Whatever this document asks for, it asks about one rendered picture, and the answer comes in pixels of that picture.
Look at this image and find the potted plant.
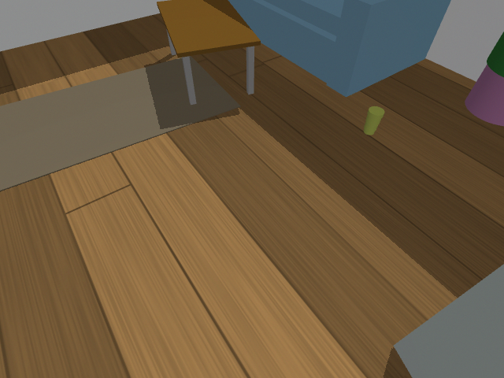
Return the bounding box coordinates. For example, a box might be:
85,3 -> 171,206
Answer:
465,32 -> 504,126

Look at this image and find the sofa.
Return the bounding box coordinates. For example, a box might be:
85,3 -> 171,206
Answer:
228,0 -> 451,97

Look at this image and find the coffee table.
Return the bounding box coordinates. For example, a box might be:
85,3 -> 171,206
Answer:
157,0 -> 261,105

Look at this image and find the cup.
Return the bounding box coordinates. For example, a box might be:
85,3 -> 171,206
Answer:
364,106 -> 385,135

